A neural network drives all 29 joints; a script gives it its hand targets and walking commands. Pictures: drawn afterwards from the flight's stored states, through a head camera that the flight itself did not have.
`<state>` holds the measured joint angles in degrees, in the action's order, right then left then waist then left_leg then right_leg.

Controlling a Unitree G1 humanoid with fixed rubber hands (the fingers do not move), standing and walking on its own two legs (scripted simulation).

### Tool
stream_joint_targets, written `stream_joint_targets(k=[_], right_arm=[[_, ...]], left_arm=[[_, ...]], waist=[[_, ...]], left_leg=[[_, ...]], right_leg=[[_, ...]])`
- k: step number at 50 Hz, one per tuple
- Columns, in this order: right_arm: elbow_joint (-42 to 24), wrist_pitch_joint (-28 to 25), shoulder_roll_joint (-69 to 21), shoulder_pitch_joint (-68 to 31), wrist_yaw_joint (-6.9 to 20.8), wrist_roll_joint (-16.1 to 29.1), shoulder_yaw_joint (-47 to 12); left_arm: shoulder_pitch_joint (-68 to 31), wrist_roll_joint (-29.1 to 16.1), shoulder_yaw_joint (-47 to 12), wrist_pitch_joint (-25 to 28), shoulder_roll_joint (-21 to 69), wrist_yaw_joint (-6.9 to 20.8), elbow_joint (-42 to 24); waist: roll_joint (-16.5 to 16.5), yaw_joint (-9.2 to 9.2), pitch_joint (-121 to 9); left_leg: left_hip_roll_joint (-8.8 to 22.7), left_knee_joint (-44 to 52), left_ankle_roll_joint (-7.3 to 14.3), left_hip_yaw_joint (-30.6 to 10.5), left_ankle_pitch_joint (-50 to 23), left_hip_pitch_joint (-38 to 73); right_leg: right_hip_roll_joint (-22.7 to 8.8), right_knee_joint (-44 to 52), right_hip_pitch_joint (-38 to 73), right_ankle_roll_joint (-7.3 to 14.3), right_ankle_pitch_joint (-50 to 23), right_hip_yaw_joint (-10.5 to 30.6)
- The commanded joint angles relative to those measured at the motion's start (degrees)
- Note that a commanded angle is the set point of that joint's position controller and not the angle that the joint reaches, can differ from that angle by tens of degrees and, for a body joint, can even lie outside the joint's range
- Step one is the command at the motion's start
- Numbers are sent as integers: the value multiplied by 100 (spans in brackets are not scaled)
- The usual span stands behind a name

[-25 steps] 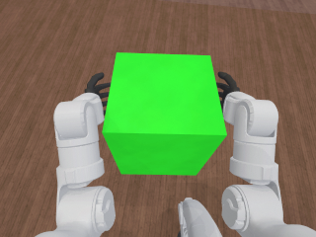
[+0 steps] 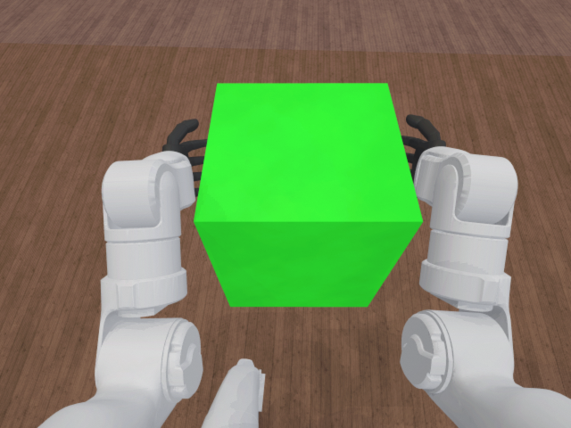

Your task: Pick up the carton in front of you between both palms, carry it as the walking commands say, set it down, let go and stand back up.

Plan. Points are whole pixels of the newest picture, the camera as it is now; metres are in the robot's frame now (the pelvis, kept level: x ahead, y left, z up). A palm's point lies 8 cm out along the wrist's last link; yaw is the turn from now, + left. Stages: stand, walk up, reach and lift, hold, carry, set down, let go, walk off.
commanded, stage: carry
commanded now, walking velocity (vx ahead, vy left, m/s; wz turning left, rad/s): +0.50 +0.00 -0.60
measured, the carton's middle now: (300, 207) +0.39 +0.04 +0.09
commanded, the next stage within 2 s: none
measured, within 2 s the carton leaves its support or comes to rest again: neither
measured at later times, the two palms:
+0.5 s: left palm out of the picture +0.71 -0.01 +0.22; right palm (555, 46) +0.60 -0.28 +0.22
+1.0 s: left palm out of the picture +1.02 -0.07 +0.22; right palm out of the picture +0.94 -0.35 +0.22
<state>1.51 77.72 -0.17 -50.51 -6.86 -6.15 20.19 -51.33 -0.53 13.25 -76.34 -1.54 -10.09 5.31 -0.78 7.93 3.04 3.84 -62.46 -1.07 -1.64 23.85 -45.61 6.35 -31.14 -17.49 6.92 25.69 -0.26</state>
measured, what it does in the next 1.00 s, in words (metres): climbs: left foot 0.03 m higher, then right foot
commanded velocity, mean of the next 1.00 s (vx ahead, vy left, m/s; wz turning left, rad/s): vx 0.50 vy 0.00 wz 0.05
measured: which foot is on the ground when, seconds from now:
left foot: up 0.00-0.08, down 0.10-0.50, up 0.52-0.92, down 0.94-1.00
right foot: down 0.00-0.12, up 0.14-0.46, down 0.48-0.92, up 0.94-1.00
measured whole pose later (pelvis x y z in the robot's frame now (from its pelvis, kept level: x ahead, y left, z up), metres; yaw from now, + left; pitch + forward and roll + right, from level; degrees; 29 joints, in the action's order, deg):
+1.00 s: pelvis +0.62 -0.10 +0.06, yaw -13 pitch +2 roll +2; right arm 12.9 74.9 1.9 -52.0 -8.3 -2.8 12.8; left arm -47.4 3.4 18.1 -77.3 -0.8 -6.8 5.7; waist -0.3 -5.3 1.5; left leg -4.6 -44.7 10.3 10.7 18.2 -36.6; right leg -1.8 -67.7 -13.0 -1.3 27.4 -3.4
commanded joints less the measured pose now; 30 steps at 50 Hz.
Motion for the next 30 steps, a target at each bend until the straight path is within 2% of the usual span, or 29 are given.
stream_joint_targets(k=[1,2,3,4,5,6,7,8,9,10,12,13,16,18,19,20,21,22,23,24,25,26,27,28,29,30], right_arm=[[25,-139,-5245,-3883,832,1882,-3418],[131,-127,-5285,-3868,852,1908,-3466],[255,-119,-5355,-3895,881,1955,-3507],[437,-128,-5451,-3831,919,1988,-3531],[623,-169,-5519,-3692,958,2019,-3504],[690,-259,-5433,-3680,988,1998,-3429],[675,-313,-5581,-3796,1014,2062,-3475],[324,-330,-5713,-4036,1050,2252,-3601],[63,-348,-5984,-4337,1087,2511,-3798],[-256,-383,-6149,-4623,1126,2762,-3933],[-645,-383,-6399,-5033,1175,3151,-4124],[-762,-380,-6422,-5107,1192,3261,-4170],[-951,-303,-6275,-5125,1236,3436,-4169],[-786,-220,-6135,-4953,1258,3431,-4114],[-642,-183,-6078,-4849,1273,3403,-4079],[-488,-156,-6033,-4780,1290,3361,-4038],[-318,-139,-5994,-4696,1305,3307,-3990],[-156,-126,-5956,-4631,1316,3248,-3933],[32,-113,-5930,-4524,1326,3182,-3870],[171,-108,-5866,-4544,1335,3079,-3805],[303,-95,-5806,-4669,1343,2966,-3706],[412,-60,-5900,-4669,1373,2893,-3572],[642,-70,-5903,-4760,1360,2796,-3537],[662,-85,-5981,-4687,1343,2720,-3469],[673,-95,-6073,-4668,1321,2719,-3429],[644,-109,-6126,-4617,1287,2712,-3401]], left_arm=[[-4787,-2732,-3337,11,6455,1641,-775],[-4640,-2631,-3284,-6,6407,1658,-573],[-4486,-2547,-3222,-16,6380,1677,-370],[-4390,-2497,-3168,-22,6378,1699,-199],[-4354,-2441,-3142,-22,6393,1730,-53],[-4288,-2395,-3101,-26,6472,1791,75],[-4490,-2364,-3091,5,6456,1824,111],[-4567,-2311,-3072,52,6510,1817,129],[-4522,-2218,-2986,77,6441,1779,58],[-4461,-2135,-2900,96,6410,1719,-1],[-4272,-1990,-2887,104,6329,1572,-136],[-4235,-1924,-2881,105,6241,1493,-243],[-4191,-1722,-2851,76,5918,1281,-493],[-4080,-1597,-2824,15,5700,1195,-439],[-4002,-1550,-2806,-15,5613,1177,-356],[-3928,-1512,-2789,-44,5546,1177,-246],[-3887,-1493,-2769,-66,5499,1193,-112],[-3806,-1495,-2743,-76,5488,1224,83],[-3796,-1518,-2726,-68,5547,1263,289],[-3703,-1590,-2687,-50,5609,1304,513],[-3656,-1654,-2651,-30,5697,1349,624],[-3745,-1593,-2561,28,5640,1377,691],[-3922,-1725,-2632,16,5791,1426,551],[-4202,-1913,-2776,42,6034,1469,291],[-4477,-2111,-2887,72,6201,1500,7],[-4785,-2298,-3005,108,6361,1521,-318]], waist=[[-584,-231,-3329],[-671,-237,-3316],[-703,-356,-3410],[-593,-752,-3755],[-339,-1247,-4257],[1459,-1277,-4922],[1922,-1377,-4712],[1218,-1276,-4192],[555,-1324,-3746],[306,-1273,-3492],[536,-1172,-3379],[668,-1171,-3331],[952,-1238,-3150],[1127,-1236,-3054],[1167,-1222,-2978],[1197,-1166,-2903],[1241,-1080,-2900],[1261,-915,-3009],[1106,-673,-3258],[779,-385,-3699],[178,-185,-3851],[-1553,-242,-4069],[-778,-200,-3646],[-347,-175,-3377],[145,-237,-3300],[113,-336,-3297]], left_leg=[[-330,1397,-39,536,-482,811],[-485,1796,-9,755,-447,1153],[-653,2270,59,930,-410,1951],[-800,2864,148,1144,-707,3432],[-308,3006,365,589,-794,5300],[1672,3462,1301,-2652,-615,6673],[1937,3983,1706,-3976,-1455,6800],[1963,3694,1717,-3347,-1792,6530],[1836,3519,1612,-2764,-2340,6176],[1685,3509,1379,-2250,-2313,5915],[1477,3701,1040,-1478,-1625,5651],[1469,3771,993,-1250,-1505,5595],[1566,4053,1056,-571,-1557,5478],[1507,4178,866,75,-1751,5213],[1446,4195,734,420,-1934,5044],[1384,4137,596,768,-2234,4861],[1368,3897,481,1024,-2920,4766],[1370,3352,377,1257,-3944,4717],[1241,2372,217,1648,-4936,4561],[1078,1133,51,1735,-4699,3825],[804,34,-122,1382,-2047,2187],[-256,-1565,-472,1011,951,419],[-169,-2234,-280,343,924,-378],[-64,-2616,-87,153,764,-683],[65,-2418,67,96,573,-699],[109,-2152,183,13,364,-627]], right_leg=[[-1288,240,1924,825,-3804,1375],[-1245,122,1848,742,-4009,1251],[-1181,-185,1555,571,-4518,1014],[-1069,-971,995,283,-4916,649],[-903,-1964,-57,-35,-4350,376],[-393,-3499,-1597,-491,-1452,100],[-36,-4480,-2403,-524,561,239],[-376,-5186,-2882,-429,423,363],[-557,-5337,-3154,-420,258,315],[-716,-5176,-3276,-405,88,370],[-838,-4651,-3116,-439,26,337],[-809,-4355,-3069,-449,157,205],[-887,-3174,-2935,-485,255,-35],[-912,-2117,-2330,-456,-246,-244],[-792,-1644,-1925,-423,-397,-517],[-595,-1244,-1450,-366,-458,-903],[-353,-961,-937,-295,-487,-1247],[-88,-763,-302,-214,-552,-1521],[183,-242,633,-72,-846,-1740],[165,-57,2073,59,-962,-1447],[-1005,249,3350,407,56,593],[-2369,1077,4085,1382,-1126,3810],[-2471,936,4205,1463,-2466,3528],[-2418,499,3841,1426,-3556,2966],[-2336,307,3505,1095,-3777,2365],[-2241,371,3216,812,-3382,2039]])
